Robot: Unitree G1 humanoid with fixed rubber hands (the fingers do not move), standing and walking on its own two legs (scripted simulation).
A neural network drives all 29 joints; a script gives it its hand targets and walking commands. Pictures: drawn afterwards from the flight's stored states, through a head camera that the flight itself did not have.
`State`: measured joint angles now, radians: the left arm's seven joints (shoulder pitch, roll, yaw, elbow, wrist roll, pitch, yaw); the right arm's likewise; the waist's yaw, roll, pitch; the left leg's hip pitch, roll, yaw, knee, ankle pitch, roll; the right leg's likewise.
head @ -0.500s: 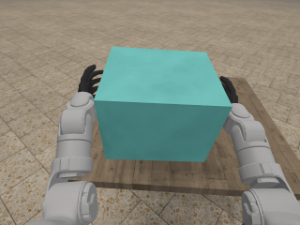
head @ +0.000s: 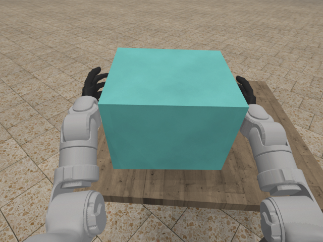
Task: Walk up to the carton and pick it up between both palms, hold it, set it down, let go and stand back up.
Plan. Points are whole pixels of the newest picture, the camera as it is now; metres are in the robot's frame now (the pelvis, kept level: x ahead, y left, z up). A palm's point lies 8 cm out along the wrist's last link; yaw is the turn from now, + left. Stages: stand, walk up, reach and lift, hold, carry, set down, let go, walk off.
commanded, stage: hold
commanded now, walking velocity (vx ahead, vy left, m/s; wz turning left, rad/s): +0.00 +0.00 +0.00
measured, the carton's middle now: (168, 107) +0.41 -0.01 +0.16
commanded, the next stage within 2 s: none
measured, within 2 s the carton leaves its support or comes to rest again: neither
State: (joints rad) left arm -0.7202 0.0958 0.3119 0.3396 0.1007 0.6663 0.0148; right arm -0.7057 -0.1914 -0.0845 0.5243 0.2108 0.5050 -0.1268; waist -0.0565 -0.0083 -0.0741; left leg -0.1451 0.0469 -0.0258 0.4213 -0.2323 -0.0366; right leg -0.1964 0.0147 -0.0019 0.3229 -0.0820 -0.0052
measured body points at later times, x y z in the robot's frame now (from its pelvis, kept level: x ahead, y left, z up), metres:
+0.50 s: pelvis -0.02 +0.00 +0.00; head -0.08 +0.01 +0.44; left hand +0.37 +0.17 +0.24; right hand +0.36 -0.20 +0.21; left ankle +0.00 +0.14 -0.74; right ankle +0.06 -0.12 -0.74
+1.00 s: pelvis +0.00 +0.00 +0.00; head -0.06 +0.01 +0.45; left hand +0.38 +0.18 +0.22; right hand +0.37 -0.19 +0.21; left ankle +0.00 +0.14 -0.74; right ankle +0.06 -0.12 -0.74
